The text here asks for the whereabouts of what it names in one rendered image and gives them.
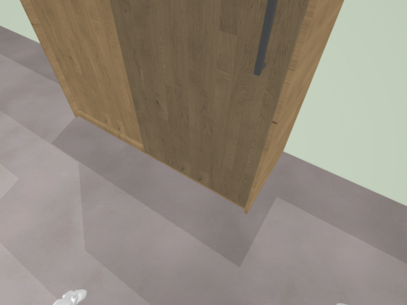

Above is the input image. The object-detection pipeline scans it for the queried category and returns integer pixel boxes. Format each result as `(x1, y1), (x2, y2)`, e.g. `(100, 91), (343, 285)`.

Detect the robot left hand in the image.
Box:
(53, 290), (87, 305)

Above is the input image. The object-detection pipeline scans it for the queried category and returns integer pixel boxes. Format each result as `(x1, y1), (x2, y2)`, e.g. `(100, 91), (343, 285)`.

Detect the wardrobe door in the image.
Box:
(30, 0), (143, 145)
(110, 0), (310, 208)

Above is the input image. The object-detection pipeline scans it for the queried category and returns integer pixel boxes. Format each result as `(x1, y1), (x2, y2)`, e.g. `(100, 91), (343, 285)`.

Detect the handle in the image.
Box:
(254, 0), (278, 76)

